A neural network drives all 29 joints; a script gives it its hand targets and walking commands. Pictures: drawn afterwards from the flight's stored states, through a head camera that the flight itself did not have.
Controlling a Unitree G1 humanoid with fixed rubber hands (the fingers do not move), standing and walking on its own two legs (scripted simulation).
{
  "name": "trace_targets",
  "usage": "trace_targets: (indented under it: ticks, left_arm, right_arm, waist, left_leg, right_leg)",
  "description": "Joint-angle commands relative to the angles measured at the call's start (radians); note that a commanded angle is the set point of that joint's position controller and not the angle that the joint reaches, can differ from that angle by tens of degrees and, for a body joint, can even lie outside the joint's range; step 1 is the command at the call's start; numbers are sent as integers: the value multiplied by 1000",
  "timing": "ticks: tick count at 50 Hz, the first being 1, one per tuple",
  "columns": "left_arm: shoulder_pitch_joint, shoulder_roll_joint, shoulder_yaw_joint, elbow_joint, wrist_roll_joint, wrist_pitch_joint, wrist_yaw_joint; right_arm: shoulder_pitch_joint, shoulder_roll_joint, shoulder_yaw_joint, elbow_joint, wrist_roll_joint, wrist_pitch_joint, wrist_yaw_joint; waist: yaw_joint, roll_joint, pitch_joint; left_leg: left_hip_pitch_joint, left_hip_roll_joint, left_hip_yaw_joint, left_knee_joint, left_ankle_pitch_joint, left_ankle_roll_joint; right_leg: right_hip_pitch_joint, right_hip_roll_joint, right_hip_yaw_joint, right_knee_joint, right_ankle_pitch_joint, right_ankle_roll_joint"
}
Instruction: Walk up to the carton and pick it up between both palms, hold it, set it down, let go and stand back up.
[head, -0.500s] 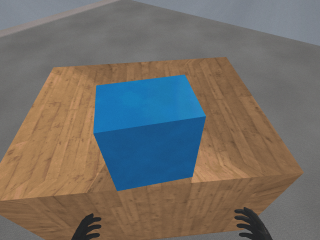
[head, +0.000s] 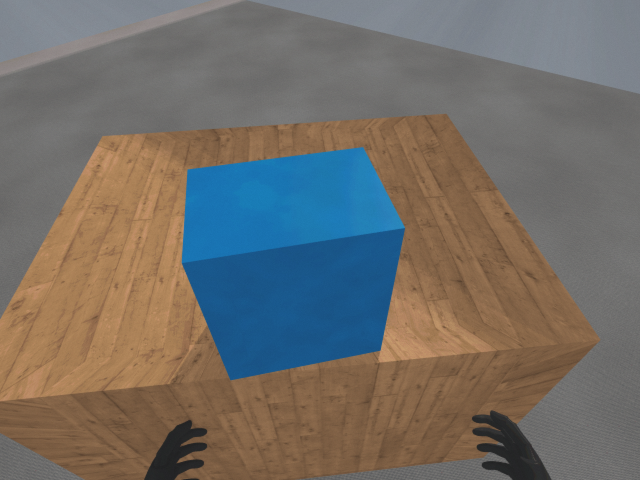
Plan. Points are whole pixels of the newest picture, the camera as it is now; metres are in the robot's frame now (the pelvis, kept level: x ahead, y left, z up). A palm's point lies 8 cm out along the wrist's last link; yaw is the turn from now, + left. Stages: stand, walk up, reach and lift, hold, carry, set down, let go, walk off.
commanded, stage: let go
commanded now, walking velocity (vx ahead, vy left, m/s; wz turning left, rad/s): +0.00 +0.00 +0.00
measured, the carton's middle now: (293, 269) +0.42 +0.06 +0.03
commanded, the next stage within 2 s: stand in 0.02 s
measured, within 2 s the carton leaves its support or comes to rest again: neither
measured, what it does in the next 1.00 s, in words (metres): shifts its weight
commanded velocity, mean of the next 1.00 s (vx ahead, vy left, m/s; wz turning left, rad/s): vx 0.00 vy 0.00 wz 0.00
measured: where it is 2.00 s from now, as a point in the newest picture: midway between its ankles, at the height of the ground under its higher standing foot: outside the picture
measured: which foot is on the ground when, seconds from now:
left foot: down 0.00-1.00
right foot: down 0.00-1.00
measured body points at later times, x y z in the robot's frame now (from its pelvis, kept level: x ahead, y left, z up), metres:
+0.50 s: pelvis -0.02 +0.01 -0.01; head -0.04 +0.02 +0.44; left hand +0.08 +0.28 -0.12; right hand +0.06 -0.25 -0.12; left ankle +0.01 +0.13 -0.74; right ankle -0.02 -0.12 -0.74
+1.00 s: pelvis -0.05 +0.02 -0.01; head -0.06 +0.03 +0.44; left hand +0.01 +0.29 -0.13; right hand +0.03 -0.24 -0.12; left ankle +0.01 +0.13 -0.75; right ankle -0.02 -0.12 -0.74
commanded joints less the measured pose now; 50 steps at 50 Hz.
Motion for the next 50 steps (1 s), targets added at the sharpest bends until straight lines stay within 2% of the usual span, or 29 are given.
trace_targets:
  ticks: [1, 2, 3, 5, 9, 14, 19, 22, 30, 37, 47, 50]
  left_arm:
    - [-73, 91, 29, -110, 2, -23, 6]
    - [51, 168, 66, -23, 20, -102, 14]
    - [76, 189, 72, -9, 16, -131, 9]
    - [45, 163, 70, -5, 13, -160, -2]
    - [45, 157, 67, 17, 14, -171, -10]
    - [73, 177, 67, 40, 15, -174, -10]
    - [104, 189, 57, 63, 13, -171, -6]
    - [117, 193, 52, 78, 14, -170, -5]
    - [150, 196, 39, 109, 12, -166, -2]
    - [175, 194, 33, 130, 15, -162, -2]
    - [207, 194, 29, 143, 14, -163, -1]
    - [217, 196, 30, 146, 13, -162, -1]
  right_arm:
    - [-60, -101, -31, -96, 2, -23, -2]
    - [69, -179, -46, -43, 7, 51, -28]
    - [78, -177, -46, -54, 10, 81, -35]
    - [71, -163, -44, -67, 10, 101, -36]
    - [90, -167, -44, -67, 7, 114, -31]
    - [126, -177, -43, -65, 5, 116, -26]
    - [164, -189, -41, -59, 4, 122, -24]
    - [178, -192, -35, -56, 4, 124, -24]
    - [209, -195, -27, -52, 6, 130, -25]
    - [213, -200, -29, -56, 6, 137, -25]
    - [221, -203, -28, -60, 3, 144, -26]
    - [220, -204, -26, -58, 3, 147, -26]
  waist:
    - [2, 9, -71]
    - [22, 38, -131]
    - [10, 12, -157]
    - [-3, 1, -151]
    - [-10, 5, -84]
    - [-8, 15, -80]
    - [-7, 10, -43]
    - [-7, 27, -30]
    - [-5, 25, -3]
    - [-6, 50, 28]
    - [-7, 25, 10]
    - [-9, 36, 14]
  left_leg:
    - [178, -39, 13, -4, 175, -10]
    - [3, 57, -74, 70, 322, 35]
    - [13, 73, -81, 72, 309, 50]
    - [-9, 82, -90, 73, 277, 55]
    - [-59, 76, -97, 59, 180, 44]
    - [-75, 75, -110, 50, 155, 50]
    - [-110, 69, -119, 33, 72, 49]
    - [-127, 66, -122, 26, 43, 48]
    - [-177, 63, -141, 0, -67, 50]
    - [-233, 68, -172, -40, -220, 55]
    - [-215, 65, -176, -26, -234, 56]
    - [-217, 63, -176, -26, -253, 54]
  right_leg:
    - [-190, 6, -37, -98, 135, -4]
    - [-107, -73, 58, -17, 238, -3]
    - [-80, -99, 77, -6, 277, -10]
    - [-100, -101, 81, -2, 272, -11]
    - [-136, -95, 80, -17, 201, -14]
    - [-130, -92, 76, -10, 153, -12]
    - [-150, -88, 77, -13, 66, -9]
    - [-151, -87, 77, -9, 40, -8]
    - [-166, -85, 77, 4, -32, -6]
    - [-190, -75, 70, 27, -91, -3]
    - [-222, -75, 75, 34, -113, -5]
    - [-239, -74, 78, 32, -127, -7]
